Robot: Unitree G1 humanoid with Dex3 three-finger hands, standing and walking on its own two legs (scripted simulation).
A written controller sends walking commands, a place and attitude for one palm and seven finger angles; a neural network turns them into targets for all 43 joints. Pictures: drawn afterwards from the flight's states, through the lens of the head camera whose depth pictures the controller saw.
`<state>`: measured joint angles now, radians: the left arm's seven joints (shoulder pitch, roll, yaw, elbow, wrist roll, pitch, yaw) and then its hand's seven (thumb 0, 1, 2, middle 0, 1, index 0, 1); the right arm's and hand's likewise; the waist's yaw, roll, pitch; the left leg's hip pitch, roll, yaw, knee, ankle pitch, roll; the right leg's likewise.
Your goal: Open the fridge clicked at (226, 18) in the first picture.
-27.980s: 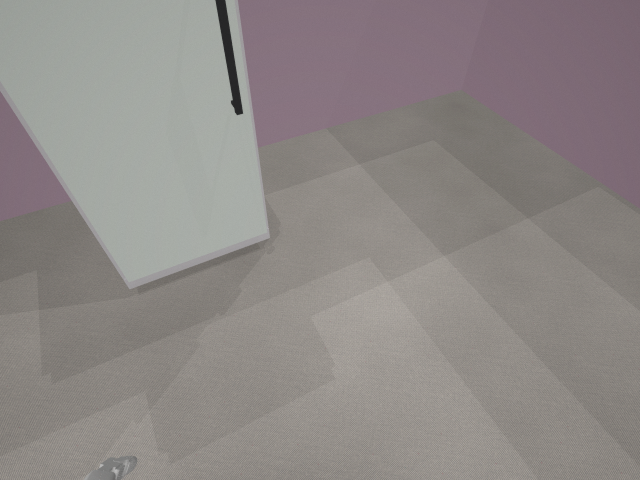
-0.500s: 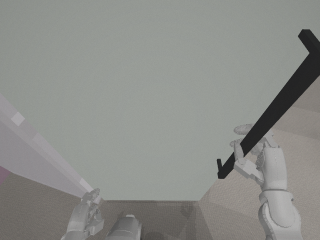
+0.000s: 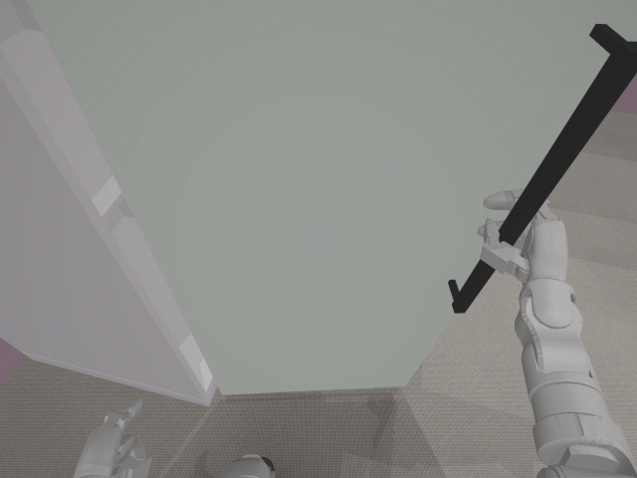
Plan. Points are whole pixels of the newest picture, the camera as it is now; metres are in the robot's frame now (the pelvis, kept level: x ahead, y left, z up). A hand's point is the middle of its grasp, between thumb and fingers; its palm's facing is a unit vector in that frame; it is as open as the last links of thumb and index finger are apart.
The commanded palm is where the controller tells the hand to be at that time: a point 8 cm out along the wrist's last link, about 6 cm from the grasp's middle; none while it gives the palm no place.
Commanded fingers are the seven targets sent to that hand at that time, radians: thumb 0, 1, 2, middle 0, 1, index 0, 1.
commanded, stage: stop walking and hold the door back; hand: right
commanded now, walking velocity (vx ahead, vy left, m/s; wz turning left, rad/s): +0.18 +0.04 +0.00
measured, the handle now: (509, 212) +0.43 -0.20 +0.12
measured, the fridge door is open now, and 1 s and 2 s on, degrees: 73 73 72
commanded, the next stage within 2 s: loosen the grip on the handle in 0.92 s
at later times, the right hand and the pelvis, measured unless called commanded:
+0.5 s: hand (488, 229) +0.43 -0.18 +0.09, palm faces +0.11 +0.97 -0.22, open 5.6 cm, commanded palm +0.38 -0.25 +0.09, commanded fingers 0.00 -0.90 -0.90 0.45 1.40 0.45 1.40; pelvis +0.00 -0.02 +0.00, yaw +4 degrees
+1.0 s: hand (498, 252) +0.39 -0.19 +0.09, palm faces +0.02 +0.97 -0.23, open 5.6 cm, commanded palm +0.37 -0.24 +0.10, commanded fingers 0.00 -0.90 -0.90 0.45 1.40 0.45 1.40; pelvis +0.01 -0.04 +0.00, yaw +7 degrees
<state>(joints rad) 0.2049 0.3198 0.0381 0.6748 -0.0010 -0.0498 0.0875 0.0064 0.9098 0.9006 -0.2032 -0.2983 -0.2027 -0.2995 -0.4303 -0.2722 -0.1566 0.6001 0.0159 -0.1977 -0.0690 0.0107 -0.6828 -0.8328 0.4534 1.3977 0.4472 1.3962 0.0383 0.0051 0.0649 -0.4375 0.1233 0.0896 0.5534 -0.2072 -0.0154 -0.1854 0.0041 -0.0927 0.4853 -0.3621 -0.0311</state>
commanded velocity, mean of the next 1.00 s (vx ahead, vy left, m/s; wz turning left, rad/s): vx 0.03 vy -0.01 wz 0.00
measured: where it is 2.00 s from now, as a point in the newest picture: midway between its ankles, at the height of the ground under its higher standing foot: outside the picture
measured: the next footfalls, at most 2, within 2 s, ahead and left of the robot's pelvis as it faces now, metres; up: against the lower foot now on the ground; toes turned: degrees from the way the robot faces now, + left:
left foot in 0.20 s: +0.05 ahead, +0.10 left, +0.00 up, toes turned +7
right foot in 0.50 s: +0.09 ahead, -0.16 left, +0.00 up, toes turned +0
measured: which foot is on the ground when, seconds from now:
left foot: up 0.00-0.18, down 0.20-1.00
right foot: down 0.00-0.20, up 0.22-0.48, down 0.50-1.00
